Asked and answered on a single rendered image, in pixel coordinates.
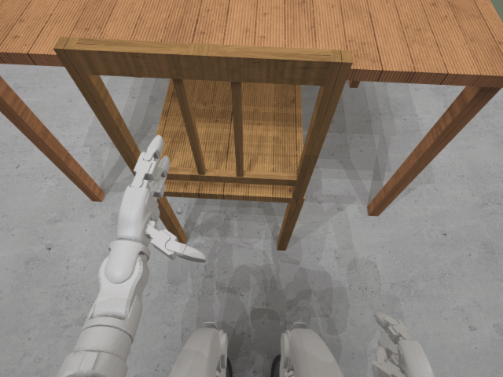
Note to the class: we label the robot left hand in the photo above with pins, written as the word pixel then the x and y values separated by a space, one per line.
pixel 139 204

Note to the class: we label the robot right hand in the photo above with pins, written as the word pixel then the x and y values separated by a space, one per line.
pixel 408 360

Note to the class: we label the left robot thigh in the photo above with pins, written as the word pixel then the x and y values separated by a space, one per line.
pixel 204 353

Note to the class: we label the table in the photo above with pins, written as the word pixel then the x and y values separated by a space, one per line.
pixel 438 42

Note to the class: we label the left robot forearm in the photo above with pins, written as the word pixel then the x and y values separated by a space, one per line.
pixel 108 333

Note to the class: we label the chair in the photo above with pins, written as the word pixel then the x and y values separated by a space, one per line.
pixel 232 118

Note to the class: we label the robot right shin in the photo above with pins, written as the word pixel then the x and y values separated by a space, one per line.
pixel 282 371

